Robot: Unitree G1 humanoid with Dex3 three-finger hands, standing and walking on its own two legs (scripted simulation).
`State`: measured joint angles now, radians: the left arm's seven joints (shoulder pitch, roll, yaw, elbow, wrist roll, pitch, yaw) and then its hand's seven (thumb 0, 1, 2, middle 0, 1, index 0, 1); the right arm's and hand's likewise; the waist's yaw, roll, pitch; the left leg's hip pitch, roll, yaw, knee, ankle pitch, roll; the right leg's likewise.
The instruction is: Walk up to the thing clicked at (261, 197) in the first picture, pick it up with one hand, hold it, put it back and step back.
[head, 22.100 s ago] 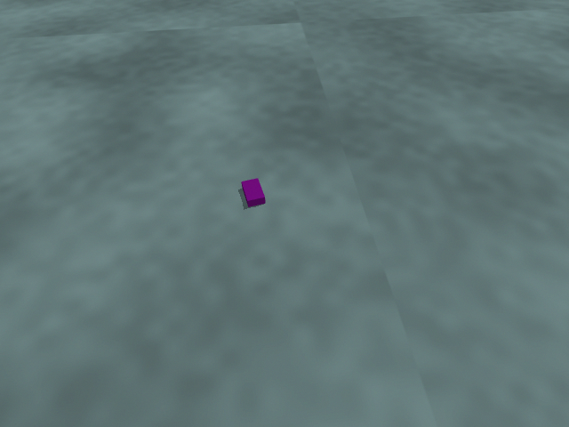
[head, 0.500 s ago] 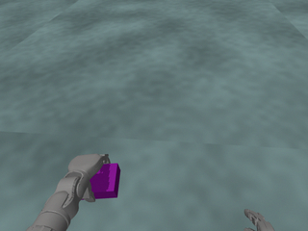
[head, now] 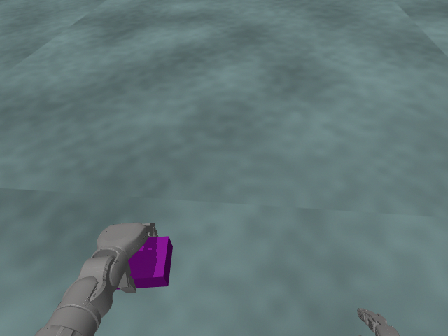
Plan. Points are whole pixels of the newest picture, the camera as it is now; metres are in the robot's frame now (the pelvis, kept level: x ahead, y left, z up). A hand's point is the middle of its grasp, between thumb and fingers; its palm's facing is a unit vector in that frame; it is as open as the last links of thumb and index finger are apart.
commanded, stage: crouch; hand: left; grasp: from above
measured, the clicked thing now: (133, 262) +0.30 +0.23 -0.07
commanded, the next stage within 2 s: lower in 1.98 s
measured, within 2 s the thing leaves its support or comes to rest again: neither
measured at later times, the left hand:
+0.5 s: hand (140, 276) +0.30 +0.24 -0.14, palm faces -0.45 +0.01 -0.89, open 11.5 cm
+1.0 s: hand (162, 289) +0.36 +0.26 -0.40, palm faces -0.47 +0.00 -0.88, open 11.5 cm
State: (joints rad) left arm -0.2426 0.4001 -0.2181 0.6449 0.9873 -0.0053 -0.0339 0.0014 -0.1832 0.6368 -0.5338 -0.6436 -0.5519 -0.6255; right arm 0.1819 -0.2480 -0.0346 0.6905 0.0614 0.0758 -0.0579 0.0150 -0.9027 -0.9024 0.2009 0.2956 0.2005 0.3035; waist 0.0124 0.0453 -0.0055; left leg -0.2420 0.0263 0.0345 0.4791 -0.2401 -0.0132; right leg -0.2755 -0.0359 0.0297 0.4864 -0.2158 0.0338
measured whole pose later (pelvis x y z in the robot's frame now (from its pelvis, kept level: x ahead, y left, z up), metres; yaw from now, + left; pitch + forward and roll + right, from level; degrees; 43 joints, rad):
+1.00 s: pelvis -0.06 +0.01 -0.26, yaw +0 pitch +35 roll -4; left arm -0.75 0.51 0.00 1.27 1.19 -0.11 0.34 0.00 -0.15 0.61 -0.50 -0.66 -0.52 -0.64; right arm 0.22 -0.22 -0.05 0.74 -0.06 -0.03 0.02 0.01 -0.89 -0.90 0.20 0.30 0.20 0.30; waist -0.16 0.06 -0.20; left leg -1.78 0.01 -0.06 1.81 -0.64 0.00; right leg -1.76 -0.03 0.01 1.75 -0.60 0.05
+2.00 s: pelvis -0.07 +0.01 -0.42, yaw -3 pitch +36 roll -8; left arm -1.01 0.77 0.12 1.51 1.31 -0.22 0.40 0.00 -0.19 0.64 -0.54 -0.64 -0.56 -0.62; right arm 0.18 -0.27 0.05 0.74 -0.15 -0.06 0.14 0.01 -0.91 -0.90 0.20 0.30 0.20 0.30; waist -0.27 0.00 -0.04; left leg -2.28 -0.02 -0.14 2.35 -0.70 -0.02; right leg -2.22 -0.02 -0.02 2.25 -0.65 0.06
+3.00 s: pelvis -0.07 +0.02 -0.47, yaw -8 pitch +31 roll -13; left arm -1.05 0.96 0.19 1.69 1.38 -0.25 0.56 0.00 -0.19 0.64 -0.54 -0.64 -0.56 -0.62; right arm 0.12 -0.32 0.18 0.69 -0.25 -0.13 0.21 0.00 -0.90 -0.90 0.20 0.30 0.20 0.30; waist -0.36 -0.08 0.10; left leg -2.37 -0.02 -0.22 2.55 -0.74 -0.01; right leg -2.28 0.02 -0.08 2.37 -0.65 0.07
